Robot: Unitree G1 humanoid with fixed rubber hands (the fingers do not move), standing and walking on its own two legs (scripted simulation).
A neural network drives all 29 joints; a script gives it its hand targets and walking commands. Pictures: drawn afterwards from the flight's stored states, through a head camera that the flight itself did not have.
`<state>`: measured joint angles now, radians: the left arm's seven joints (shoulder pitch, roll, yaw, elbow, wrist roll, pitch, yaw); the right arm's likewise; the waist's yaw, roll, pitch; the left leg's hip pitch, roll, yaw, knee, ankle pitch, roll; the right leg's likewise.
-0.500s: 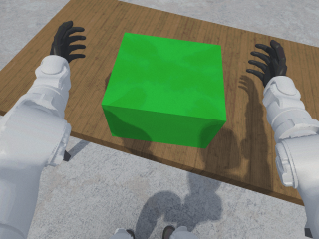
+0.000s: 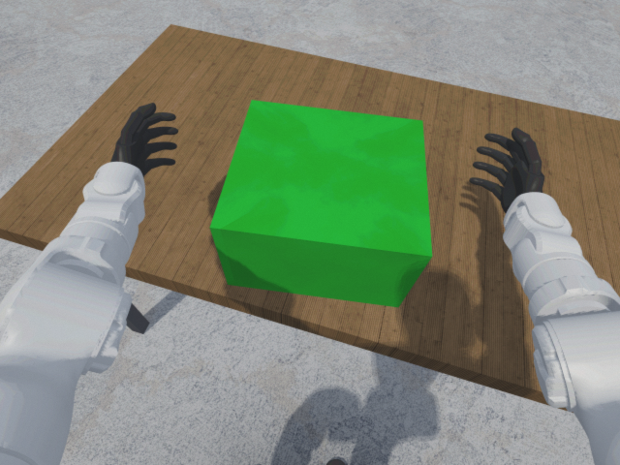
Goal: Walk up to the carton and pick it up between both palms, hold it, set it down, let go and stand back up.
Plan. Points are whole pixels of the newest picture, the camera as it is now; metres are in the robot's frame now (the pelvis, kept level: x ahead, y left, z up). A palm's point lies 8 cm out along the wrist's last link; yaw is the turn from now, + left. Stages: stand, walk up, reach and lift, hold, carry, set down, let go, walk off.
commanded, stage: set down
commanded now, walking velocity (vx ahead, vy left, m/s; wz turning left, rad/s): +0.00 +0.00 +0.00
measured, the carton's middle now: (324, 203) +0.51 -0.03 -0.02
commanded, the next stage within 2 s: none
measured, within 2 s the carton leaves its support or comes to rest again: neither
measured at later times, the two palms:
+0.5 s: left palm (116, 208) +0.42 +0.24 +0.08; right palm (514, 239) +0.38 -0.26 +0.07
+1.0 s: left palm (109, 282) +0.34 +0.24 +0.04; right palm (506, 307) +0.31 -0.25 +0.03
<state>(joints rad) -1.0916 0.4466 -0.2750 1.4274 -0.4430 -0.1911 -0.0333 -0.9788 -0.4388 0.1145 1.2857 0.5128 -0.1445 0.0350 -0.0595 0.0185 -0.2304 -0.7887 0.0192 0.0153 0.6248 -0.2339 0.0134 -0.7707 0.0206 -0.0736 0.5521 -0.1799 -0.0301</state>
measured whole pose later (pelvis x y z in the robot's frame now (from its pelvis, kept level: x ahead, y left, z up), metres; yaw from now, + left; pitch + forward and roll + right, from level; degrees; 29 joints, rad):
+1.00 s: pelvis +0.01 +0.00 +0.02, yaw +1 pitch +6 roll -1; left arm -0.39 0.36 -0.09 1.01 -0.31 -0.35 -0.07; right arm -0.33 -0.29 0.07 0.94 0.41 -0.32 -0.04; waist -0.05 0.01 -0.09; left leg -0.40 0.00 -0.01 0.56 -0.26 0.01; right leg -0.39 0.02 -0.06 0.49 -0.21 -0.02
